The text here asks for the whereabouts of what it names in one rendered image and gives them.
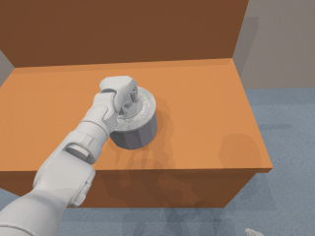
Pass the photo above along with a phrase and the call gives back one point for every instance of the robot left hand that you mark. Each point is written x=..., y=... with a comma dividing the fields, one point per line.
x=126, y=85

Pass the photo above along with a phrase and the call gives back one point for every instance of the knob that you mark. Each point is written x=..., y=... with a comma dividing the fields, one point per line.
x=127, y=101

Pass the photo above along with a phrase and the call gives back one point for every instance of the left robot forearm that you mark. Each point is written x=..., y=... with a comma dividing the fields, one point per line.
x=87, y=140

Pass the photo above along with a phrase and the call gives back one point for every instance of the lid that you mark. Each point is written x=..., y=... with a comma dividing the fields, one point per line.
x=139, y=114

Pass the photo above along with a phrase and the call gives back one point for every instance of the pot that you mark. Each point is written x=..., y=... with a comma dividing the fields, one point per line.
x=138, y=138

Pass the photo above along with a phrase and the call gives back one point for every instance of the table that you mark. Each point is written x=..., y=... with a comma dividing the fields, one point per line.
x=207, y=146

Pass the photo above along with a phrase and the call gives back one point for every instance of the robot left upper arm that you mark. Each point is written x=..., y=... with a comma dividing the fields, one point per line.
x=64, y=183

